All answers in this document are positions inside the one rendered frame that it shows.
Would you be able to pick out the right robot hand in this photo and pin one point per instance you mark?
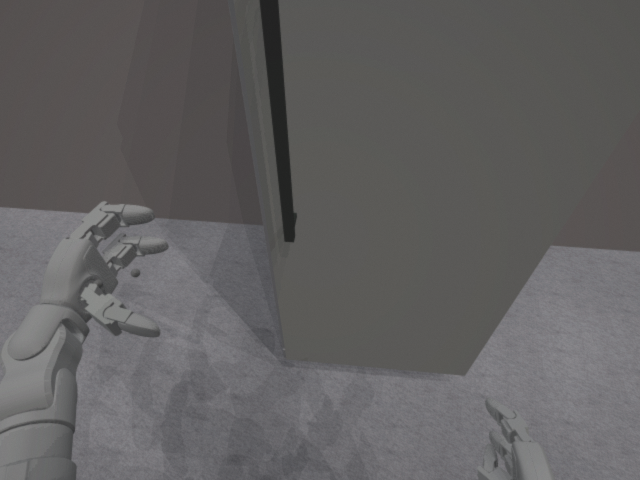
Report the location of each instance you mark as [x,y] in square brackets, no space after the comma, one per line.
[524,458]

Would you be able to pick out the fridge door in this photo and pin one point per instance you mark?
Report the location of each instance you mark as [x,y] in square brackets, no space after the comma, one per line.
[437,148]

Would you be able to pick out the left robot forearm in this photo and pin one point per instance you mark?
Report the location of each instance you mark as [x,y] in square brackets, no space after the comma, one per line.
[38,394]

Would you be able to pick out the left robot hand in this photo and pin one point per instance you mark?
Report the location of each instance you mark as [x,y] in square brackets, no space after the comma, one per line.
[76,263]

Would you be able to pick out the handle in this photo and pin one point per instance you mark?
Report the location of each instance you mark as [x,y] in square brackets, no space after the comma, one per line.
[274,64]

